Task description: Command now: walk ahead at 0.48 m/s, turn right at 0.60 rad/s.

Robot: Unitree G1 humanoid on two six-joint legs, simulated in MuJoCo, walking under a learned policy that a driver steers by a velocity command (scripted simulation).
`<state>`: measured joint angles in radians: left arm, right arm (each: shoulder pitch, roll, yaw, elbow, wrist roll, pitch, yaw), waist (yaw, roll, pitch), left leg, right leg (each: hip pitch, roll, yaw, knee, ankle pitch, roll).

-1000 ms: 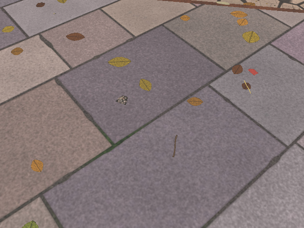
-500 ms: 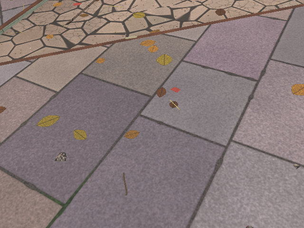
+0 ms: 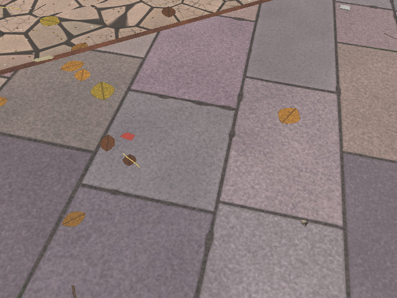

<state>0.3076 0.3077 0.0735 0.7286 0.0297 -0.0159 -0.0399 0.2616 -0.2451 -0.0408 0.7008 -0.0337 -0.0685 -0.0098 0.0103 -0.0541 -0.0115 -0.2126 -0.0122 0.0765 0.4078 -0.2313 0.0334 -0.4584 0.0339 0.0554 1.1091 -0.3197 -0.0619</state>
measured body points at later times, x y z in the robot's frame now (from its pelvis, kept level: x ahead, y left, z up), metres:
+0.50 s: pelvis +0.27 -0.07 -0.01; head +0.31 -0.09 +0.44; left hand +0.46 +0.16 -0.12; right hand +0.30 -0.35 -0.13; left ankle +0.27 +0.09 -0.65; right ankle +0.29 -0.11 -0.74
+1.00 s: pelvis +0.57 -0.11 -0.01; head +0.60 -0.11 +0.44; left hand +0.70 +0.13 -0.15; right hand +0.59 -0.41 -0.11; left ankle +0.66 -0.07 -0.74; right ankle +0.40 -0.15 -0.65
